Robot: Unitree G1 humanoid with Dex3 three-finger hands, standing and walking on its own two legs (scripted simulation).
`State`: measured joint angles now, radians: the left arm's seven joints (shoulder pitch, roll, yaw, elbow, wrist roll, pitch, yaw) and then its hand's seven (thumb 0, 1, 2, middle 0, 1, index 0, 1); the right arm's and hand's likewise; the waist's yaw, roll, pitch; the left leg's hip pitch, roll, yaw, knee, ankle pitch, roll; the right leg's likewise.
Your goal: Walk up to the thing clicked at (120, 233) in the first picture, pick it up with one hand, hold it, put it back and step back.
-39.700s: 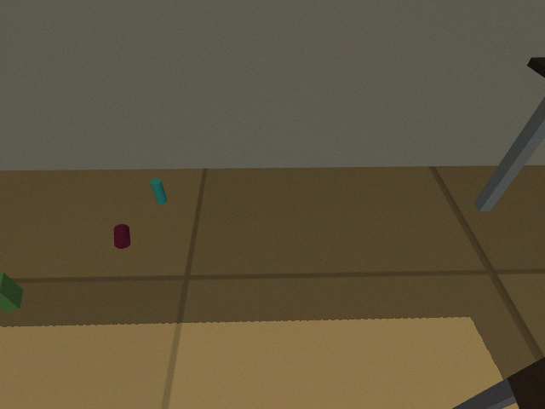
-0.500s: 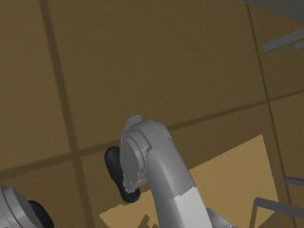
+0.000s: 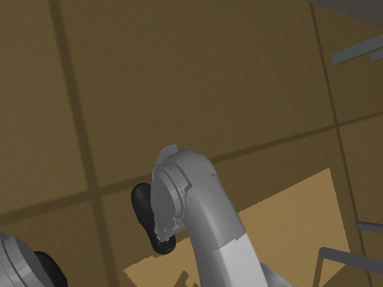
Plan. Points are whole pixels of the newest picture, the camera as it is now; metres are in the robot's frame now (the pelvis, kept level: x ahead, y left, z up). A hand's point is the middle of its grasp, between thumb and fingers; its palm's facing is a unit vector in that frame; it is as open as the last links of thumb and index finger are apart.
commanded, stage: settle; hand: left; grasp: from above
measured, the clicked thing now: out of the picture +0.50 +0.34 -0.28
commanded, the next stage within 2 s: lift in 0.76 s
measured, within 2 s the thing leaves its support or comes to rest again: leaves its support in 0.12 s
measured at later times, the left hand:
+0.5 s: hand out of the picture +0.49 +0.35 -0.18, palm faces -0.41 -0.13 -0.90, open 12.0 cm
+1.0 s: hand out of the picture +0.48 +0.34 -0.11, palm faces -0.43 -0.11 -0.89, open 12.0 cm
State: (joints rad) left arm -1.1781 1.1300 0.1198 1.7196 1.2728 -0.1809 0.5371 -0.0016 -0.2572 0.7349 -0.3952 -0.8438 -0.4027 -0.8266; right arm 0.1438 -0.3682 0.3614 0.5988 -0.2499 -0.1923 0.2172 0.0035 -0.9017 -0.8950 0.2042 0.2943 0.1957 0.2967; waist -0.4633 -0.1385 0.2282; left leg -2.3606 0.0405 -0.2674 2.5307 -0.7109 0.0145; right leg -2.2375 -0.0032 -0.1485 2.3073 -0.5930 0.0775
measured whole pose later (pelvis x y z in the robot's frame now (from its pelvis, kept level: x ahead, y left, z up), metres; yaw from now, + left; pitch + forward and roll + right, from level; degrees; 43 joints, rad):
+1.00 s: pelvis +0.00 -0.01 +0.03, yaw +7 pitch +34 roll -10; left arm -1.06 0.82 0.06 1.32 1.20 -0.11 0.18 0.00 -0.25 0.69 -0.50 -0.66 -0.51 -0.65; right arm 0.21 -0.32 0.12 0.62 -0.12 0.00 0.15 0.00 -0.90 -0.89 0.21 0.29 0.20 0.30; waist -0.30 0.03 -0.01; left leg -2.32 0.02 -0.16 2.38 -0.66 0.00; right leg -2.25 -0.05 -0.07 2.25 -0.61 0.04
